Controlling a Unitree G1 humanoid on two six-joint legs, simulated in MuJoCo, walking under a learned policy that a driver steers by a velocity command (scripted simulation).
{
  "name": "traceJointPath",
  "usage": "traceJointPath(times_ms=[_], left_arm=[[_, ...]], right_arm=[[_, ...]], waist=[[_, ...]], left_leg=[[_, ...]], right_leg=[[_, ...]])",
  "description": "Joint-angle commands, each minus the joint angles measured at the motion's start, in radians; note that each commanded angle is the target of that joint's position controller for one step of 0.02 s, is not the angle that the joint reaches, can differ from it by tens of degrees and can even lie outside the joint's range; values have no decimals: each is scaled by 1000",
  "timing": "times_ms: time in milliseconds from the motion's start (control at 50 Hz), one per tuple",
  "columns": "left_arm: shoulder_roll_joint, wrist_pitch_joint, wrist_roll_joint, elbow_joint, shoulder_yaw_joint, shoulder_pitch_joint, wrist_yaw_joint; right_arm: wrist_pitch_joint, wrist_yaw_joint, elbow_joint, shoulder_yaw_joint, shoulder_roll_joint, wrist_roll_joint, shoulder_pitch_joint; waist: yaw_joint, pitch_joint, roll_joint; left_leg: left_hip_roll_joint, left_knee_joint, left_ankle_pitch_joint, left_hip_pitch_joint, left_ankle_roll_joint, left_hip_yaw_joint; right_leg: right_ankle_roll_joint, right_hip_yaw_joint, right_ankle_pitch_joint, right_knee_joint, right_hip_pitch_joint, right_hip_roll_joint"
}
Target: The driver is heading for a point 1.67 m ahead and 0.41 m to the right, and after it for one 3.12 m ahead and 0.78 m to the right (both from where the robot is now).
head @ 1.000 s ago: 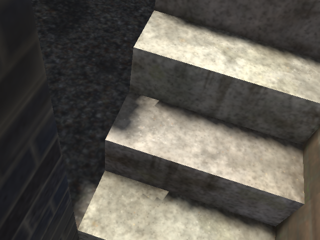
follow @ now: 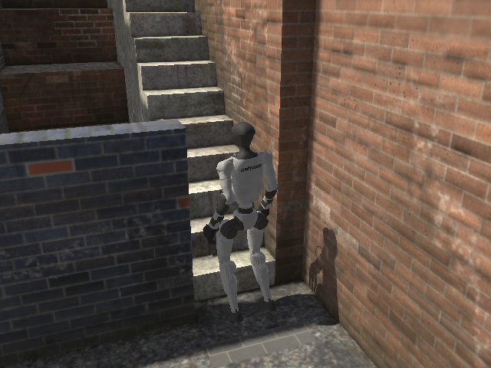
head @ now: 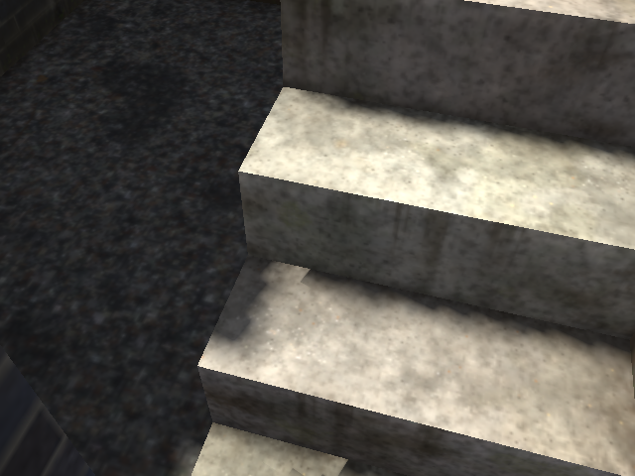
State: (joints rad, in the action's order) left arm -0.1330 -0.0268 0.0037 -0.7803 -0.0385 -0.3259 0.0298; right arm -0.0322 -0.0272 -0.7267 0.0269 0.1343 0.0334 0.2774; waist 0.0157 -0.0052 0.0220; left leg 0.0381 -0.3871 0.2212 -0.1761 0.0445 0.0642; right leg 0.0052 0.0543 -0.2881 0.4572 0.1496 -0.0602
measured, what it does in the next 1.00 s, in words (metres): steps on the spot: right foot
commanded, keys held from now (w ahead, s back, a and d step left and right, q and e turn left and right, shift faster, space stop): no key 1.00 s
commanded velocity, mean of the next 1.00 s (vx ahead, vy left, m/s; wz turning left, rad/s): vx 0.04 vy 0.00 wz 0.00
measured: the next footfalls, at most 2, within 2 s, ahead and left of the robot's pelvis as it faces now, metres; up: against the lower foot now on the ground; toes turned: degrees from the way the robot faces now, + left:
right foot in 0.18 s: -0.01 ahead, -0.15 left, +0.00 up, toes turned +2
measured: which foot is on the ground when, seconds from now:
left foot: down 0.00-1.00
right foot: up 0.00-0.16, down 0.18-1.00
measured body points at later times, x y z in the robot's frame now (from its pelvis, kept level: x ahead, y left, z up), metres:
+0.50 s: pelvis -0.01 +0.01 +0.00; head +0.00 +0.01 +0.45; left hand +0.01 +0.25 -0.14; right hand +0.10 -0.21 -0.14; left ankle -0.01 +0.09 -0.74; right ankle -0.05 -0.15 -0.74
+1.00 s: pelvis -0.03 +0.00 +0.00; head -0.02 +0.00 +0.45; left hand -0.03 +0.24 -0.15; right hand +0.07 -0.23 -0.13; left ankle -0.01 +0.09 -0.74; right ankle -0.05 -0.15 -0.74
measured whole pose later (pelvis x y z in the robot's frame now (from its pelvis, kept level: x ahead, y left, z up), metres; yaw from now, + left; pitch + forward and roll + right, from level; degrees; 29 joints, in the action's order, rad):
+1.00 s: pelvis -0.03 +0.00 +0.00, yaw +2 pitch -1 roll +0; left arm -0.17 -0.05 -0.01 -1.04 -0.02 -0.31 0.02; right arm 0.02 -0.01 -0.82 0.03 0.19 -0.01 0.26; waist 0.01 -0.03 -0.02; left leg 0.05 -0.36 0.17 -0.19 0.05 0.01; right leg -0.05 0.00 -0.23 0.34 0.10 -0.05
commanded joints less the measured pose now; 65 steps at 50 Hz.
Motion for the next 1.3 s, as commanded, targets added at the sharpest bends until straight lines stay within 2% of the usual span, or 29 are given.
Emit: traceJointPath(times_ms=[20,40,60,100,160,200,300,320,340,360,380,400,420,460,500,520,540,560,620,640,740,780,940,960,1040,1060,1140,1160,1300], left_arm=[[-28,10,-10,49,-5,-78,-7],[-20,13,-10,47,3,-77,-10],[-16,12,11,43,-1,-100,-1],[-8,17,20,47,1,-92,11],[-1,21,14,53,3,-71,18],[0,17,10,50,2,-72,20],[6,11,-1,45,1,-84,23],[-1,7,-9,46,-2,-85,21],[-97,6,-36,-19,-23,-106,17],[-119,2,-33,-23,-29,-103,16],[-116,2,-20,-47,-23,-105,18],[-107,4,-12,-79,-23,-114,18],[-91,3,-9,-100,-17,-106,17],[-92,-2,-17,-131,-14,-82,13],[-91,-9,-12,-157,-13,-64,2],[-97,-10,-12,-172,-13,-63,0],[-91,-12,-22,-164,-7,-46,-3],[-96,-13,-25,-179,-6,-46,-5],[-117,-17,-22,-210,-3,-51,-8],[-136,-19,-24,-203,-7,-36,-3],[-131,-29,-18,-228,0,-43,-7],[-133,-32,-9,-237,0,-59,-6],[-135,-34,-12,-244,5,-45,-13],[-140,-33,-11,-247,4,-48,-8],[-141,-31,-11,-248,7,-46,-6],[-138,-32,-13,-247,9,-41,-11],[-144,-34,-13,-251,11,-39,-18],[-155,-30,-18,-251,9,-41,-14],[-158,-27,-16,-254,13,-41,-11]], right_arm=[[-16,-5,59,2,64,-6,4],[-15,-9,38,5,78,1,37],[-16,-17,45,20,76,10,17],[-10,-27,29,21,78,10,15],[-4,-42,12,22,66,3,0],[-2,-43,-10,27,62,-2,15],[3,-29,-44,37,45,-3,-3],[1,-25,-56,41,43,-7,10],[5,9,-51,52,92,-63,-88],[4,27,-43,55,86,-59,-96],[7,36,-63,56,84,-50,-74],[12,38,-71,57,74,-49,-59],[17,37,-77,55,67,-45,-66],[28,33,-84,53,62,-37,-69],[41,30,-87,51,65,-32,-68],[45,28,-87,50,67,-32,-65],[56,23,-96,49,76,-36,-60],[62,18,-94,50,86,-35,-54],[68,13,-91,48,100,-32,-50],[61,18,-59,44,111,-47,-71],[53,22,-50,36,116,-41,-45],[47,18,-53,31,118,-40,-26],[41,18,-37,21,135,-37,-18],[42,16,-42,23,142,-40,-7],[42,14,-40,18,144,-38,-4],[40,16,-35,14,139,-35,-10],[38,18,-33,12,149,-36,4],[38,18,-30,12,155,-35,1],[38,18,-22,5,161,-34,5]], waist=[[8,28,-179],[0,62,-171],[-10,65,-129],[-16,65,-147],[-27,73,-153],[-33,68,-115],[-33,41,-56],[-35,38,-36],[16,41,-74],[1,29,-52],[0,20,-41],[-11,0,-4],[-9,-9,1],[-16,-16,-5],[-19,-17,-9],[-20,-21,-8],[-4,-42,11],[-10,-48,13],[-7,-48,-5],[-9,-57,-12],[-6,-45,-11],[-2,-54,-15],[1,-38,-20],[0,-41,-5],[2,-37,-20],[3,-32,-36],[1,-27,-22],[5,-25,-25],[4,-23,-23]], left_leg=[[-192,83,-586,49,-2,-182],[-197,83,-685,80,1,-171],[-196,67,-742,99,-17,-167],[-203,41,-854,119,-26,-165],[-186,19,-890,153,-21,-138],[-172,10,-869,150,-19,-141],[-136,27,-605,92,-20,-145],[-121,40,-487,72,-20,-139],[-103,35,-417,50,-3,-177],[-104,45,-386,41,-1,-183],[-100,58,-342,30,-3,-193],[-96,72,-305,40,-7,-184],[-97,70,-267,47,-10,-177],[-94,74,-212,44,-13,-172],[-89,75,-169,47,-19,-171],[-88,77,-140,45,-22,-170],[-84,86,-122,27,-20,-178],[-86,91,-115,38,-19,-175],[-85,92,-111,47,-22,-173],[-89,85,-99,33,-10,-171],[-94,89,-98,28,-6,-179],[-90,95,-83,22,-10,-181],[-92,92,-106,15,-11,-187],[-91,95,-108,16,-10,-191],[-90,95,-121,16,-9,-192],[-91,90,-128,17,-10,-189],[-92,86,-152,23,-6,-194],[-91,84,-157,23,-11,-191],[-91,85,-175,27,-10,-197]], right_leg=[[18,-38,68,79,23,18],[15,-54,85,83,9,16],[5,-69,82,78,27,29],[-2,-86,59,98,38,34],[-6,-89,68,45,37,34],[-7,-87,125,13,15,30],[-13,-61,228,-25,-24,-2],[-18,-51,261,-52,-39,-13],[-53,1,256,-95,-61,-51],[-69,-10,273,-93,-61,-53],[-81,-2,273,-96,-67,-62],[-81,-4,218,-95,-24,-52],[-74,0,197,-110,-6,-49],[-59,2,181,-128,4,-49],[-55,2,166,-132,11,-48],[-52,3,154,-138,17,-47],[-53,1,153,-151,14,-46],[-50,4,146,-158,28,-44],[-46,6,140,-171,32,-43],[-35,24,130,-172,36,-56],[-28,21,127,-180,22,-54],[-26,20,105,-184,26,-47],[-26,20,123,-184,12,-45],[-27,17,121,-181,13,-42],[-30,18,129,-182,10,-43],[-29,21,135,-183,6,-46],[-33,17,145,-181,5,-44],[-34,19,143,-183,4,-43],[-42,17,144,-180,9,-43]])
Velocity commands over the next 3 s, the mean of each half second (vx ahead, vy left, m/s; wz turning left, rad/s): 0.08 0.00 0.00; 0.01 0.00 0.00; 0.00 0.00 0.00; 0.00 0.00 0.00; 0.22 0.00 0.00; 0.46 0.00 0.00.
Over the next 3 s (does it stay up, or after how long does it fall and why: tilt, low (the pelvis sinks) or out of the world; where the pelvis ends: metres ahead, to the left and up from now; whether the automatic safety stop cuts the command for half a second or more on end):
stays up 0.02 -0.02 0.00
